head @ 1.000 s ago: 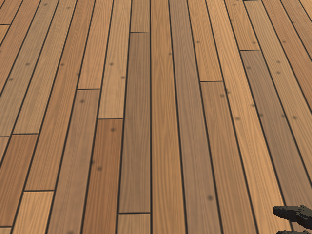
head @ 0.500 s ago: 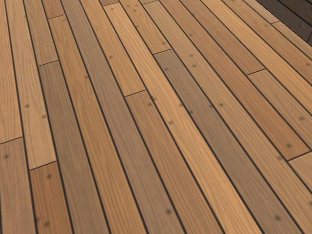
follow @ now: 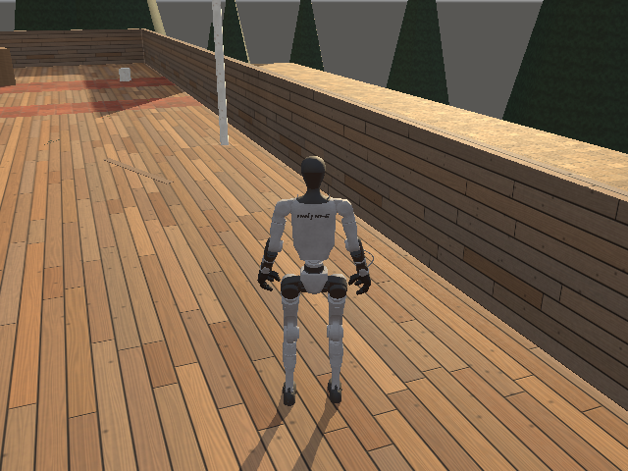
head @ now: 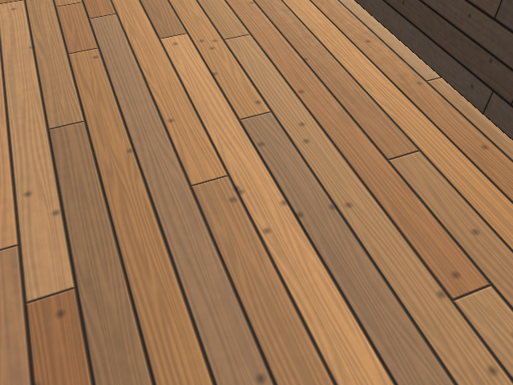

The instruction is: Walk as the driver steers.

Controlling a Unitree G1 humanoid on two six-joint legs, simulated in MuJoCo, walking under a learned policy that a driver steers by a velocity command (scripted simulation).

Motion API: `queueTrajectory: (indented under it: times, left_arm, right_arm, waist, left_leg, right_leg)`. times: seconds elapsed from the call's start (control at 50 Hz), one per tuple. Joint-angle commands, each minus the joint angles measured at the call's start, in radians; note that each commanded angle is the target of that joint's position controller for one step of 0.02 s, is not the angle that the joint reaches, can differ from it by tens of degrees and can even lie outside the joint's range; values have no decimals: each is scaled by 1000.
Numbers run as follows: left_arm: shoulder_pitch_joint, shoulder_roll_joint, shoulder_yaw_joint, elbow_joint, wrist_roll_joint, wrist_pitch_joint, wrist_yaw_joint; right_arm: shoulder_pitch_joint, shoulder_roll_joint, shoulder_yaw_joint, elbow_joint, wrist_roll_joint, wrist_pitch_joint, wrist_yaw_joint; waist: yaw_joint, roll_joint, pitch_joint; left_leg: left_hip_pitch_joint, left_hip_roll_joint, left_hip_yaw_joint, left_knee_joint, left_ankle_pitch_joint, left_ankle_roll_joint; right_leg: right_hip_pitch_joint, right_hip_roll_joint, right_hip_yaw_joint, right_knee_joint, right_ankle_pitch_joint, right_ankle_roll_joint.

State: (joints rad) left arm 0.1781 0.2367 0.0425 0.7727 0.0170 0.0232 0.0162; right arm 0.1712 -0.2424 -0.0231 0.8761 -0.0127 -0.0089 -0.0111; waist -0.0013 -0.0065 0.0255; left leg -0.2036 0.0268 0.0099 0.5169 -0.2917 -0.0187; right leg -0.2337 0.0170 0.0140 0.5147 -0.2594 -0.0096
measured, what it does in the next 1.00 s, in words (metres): stands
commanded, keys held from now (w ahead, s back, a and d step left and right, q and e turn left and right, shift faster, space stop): no key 1.00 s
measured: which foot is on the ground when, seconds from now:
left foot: down 0.00-1.00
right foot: down 0.00-1.00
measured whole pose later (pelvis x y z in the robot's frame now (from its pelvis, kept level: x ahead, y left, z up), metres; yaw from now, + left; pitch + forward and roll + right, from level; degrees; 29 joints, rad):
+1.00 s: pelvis +0.00 +0.01 +0.00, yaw +1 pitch -1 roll +0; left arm 0.20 0.20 0.03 1.11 0.00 0.01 0.04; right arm 0.24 -0.21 -0.01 1.09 0.00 0.00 -0.04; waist 0.00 0.00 0.04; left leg -0.17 0.00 0.01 0.47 -0.27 0.00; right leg -0.20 -0.01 0.01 0.47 -0.25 0.01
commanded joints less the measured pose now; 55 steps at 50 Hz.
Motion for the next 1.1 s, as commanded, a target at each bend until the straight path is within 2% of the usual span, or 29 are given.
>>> queueTrajectory:
  times: [0.02, 0.24, 0.58, 0.82, 1.1]
  left_arm:
    - [-32, 96, 29, -41, -3, -17, 7]
    - [4, 104, 34, 78, -9, -21, 22]
    - [12, 90, 21, 230, -15, -21, 29]
    - [28, 77, 9, 294, -17, -21, 30]
    - [61, 61, -3, 331, -18, -21, 31]
  right_arm:
    - [-15, -120, -23, -33, 1, -11, -9]
    - [-11, -106, -19, 49, 6, -5, -14]
    - [34, -94, -12, 144, 8, -1, -26]
    - [81, -78, -6, 177, 9, 0, -30]
    - [132, -56, -1, 195, 10, 0, -31]
  waist:
    - [-7, 21, -31]
    - [-5, 5, -21]
    - [-3, 8, -1]
    - [-1, 6, 10]
    - [1, 7, 20]
  left_leg:
    - [-32, 49, -55, -106, 103, 26]
    - [-14, 28, -41, -116, 134, 30]
    - [-8, 9, -27, -132, 141, 29]
    - [-12, 2, -22, -137, 133, 30]
    - [-21, -2, -21, -137, 130, 33]
  right_leg:
    - [39, -51, 60, -72, 142, -19]
    - [64, -53, 49, -84, 183, -7]
    - [64, -46, 28, -105, 170, -5]
    - [52, -42, 20, -113, 152, -4]
    - [39, -39, 13, -114, 139, -3]
Next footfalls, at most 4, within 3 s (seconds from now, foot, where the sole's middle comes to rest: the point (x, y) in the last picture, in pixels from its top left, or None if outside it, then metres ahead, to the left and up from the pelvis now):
2.12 left None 0.45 0.12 -0.77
2.68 right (306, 301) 0.76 -0.12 -0.77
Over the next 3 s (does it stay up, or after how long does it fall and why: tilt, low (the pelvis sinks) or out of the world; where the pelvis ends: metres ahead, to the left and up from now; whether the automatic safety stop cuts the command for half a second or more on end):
stays up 0.74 -0.03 0.01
